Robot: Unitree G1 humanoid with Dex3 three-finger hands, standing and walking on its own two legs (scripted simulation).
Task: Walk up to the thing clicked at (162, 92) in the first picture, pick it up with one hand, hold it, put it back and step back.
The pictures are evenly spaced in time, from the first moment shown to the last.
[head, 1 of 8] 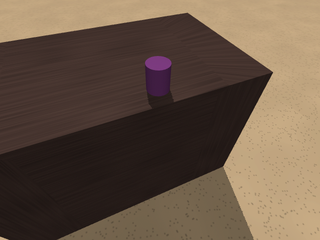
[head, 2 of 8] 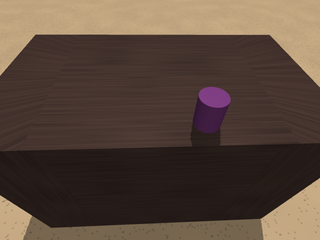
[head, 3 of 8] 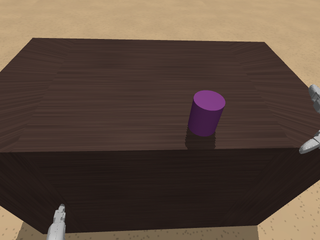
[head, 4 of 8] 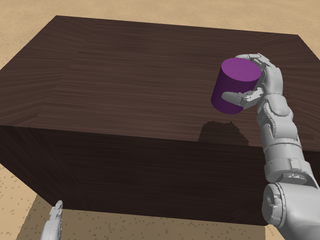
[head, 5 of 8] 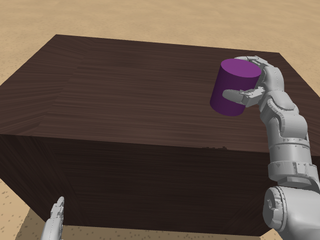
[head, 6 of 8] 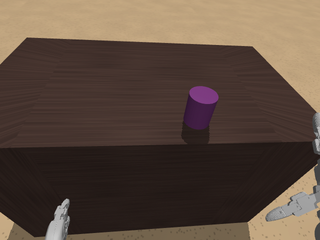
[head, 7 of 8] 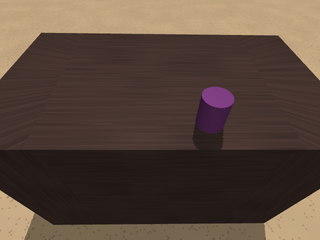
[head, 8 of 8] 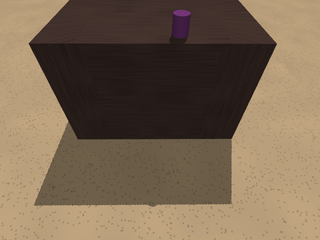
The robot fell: no
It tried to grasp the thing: yes
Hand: right
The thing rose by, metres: 0.24
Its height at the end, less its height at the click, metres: +0.00
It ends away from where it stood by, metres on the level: 0.01
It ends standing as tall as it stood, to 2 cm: yes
